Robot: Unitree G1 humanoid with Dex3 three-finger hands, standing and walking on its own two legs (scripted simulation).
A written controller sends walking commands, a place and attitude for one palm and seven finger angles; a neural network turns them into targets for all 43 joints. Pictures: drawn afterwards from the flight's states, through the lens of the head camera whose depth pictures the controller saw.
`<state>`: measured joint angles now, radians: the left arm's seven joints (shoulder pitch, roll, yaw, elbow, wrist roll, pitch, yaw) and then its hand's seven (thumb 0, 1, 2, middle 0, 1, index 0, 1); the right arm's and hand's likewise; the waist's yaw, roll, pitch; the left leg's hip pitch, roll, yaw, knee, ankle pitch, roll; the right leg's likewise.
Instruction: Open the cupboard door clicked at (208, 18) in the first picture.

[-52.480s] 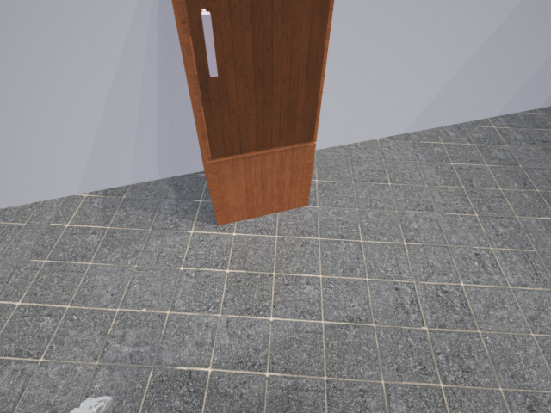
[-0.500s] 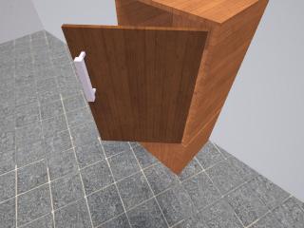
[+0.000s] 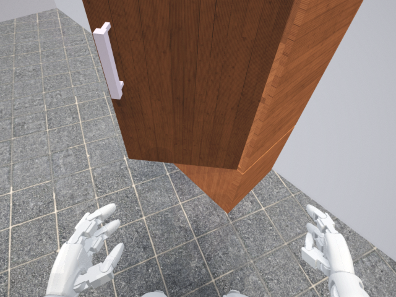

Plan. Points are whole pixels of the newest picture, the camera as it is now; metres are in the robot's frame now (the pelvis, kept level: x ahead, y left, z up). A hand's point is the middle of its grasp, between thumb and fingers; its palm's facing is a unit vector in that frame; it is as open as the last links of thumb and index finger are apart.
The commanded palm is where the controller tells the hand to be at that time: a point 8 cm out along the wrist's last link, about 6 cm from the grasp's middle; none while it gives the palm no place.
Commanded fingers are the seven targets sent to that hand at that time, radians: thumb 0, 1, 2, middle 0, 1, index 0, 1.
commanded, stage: raise the hand with hooked fingers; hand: left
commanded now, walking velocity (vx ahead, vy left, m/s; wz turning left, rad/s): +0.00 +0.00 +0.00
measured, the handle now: (112, 62) +0.58 +0.26 +0.14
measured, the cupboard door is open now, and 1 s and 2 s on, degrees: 41 41 41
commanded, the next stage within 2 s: move the hooked fingers beside the handle in 1.66 s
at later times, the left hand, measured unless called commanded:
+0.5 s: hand (64, 212) +0.23 +0.25 +0.09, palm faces +0.13 -0.99 -0.09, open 11.7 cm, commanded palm +0.20 +0.29 +0.09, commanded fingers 0.00 -0.22 0.42 -0.28 -1.02 -0.28 -1.02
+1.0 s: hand (37, 170) +0.28 +0.29 +0.13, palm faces +0.04 -1.00 -0.04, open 13.9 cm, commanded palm +0.25 +0.34 +0.15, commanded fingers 0.00 -0.50 0.30 -0.30 -1.20 -0.30 -1.20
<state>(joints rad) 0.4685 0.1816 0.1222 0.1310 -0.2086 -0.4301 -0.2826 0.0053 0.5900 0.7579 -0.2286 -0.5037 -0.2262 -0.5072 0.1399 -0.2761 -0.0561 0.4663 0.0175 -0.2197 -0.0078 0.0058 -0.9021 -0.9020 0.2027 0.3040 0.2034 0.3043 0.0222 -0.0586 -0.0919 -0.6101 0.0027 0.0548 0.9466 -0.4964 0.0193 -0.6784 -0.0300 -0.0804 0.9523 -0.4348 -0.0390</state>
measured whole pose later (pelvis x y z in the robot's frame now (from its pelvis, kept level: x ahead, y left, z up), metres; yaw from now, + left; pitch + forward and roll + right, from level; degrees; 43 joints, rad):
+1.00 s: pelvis +0.01 +0.03 +0.04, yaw +1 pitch +3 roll -2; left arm 0.00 0.39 0.38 0.26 -0.33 -0.09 -0.46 -0.01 -0.48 0.31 -0.30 -1.18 -0.30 -1.19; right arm 0.24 -0.26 0.08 0.58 0.05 -0.25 -0.10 0.01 -0.90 -0.90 0.21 0.30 0.21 0.31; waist 0.04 0.04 -0.04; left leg -0.37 -0.01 0.04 0.71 -0.40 0.05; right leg -0.40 -0.03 -0.10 0.65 -0.31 0.00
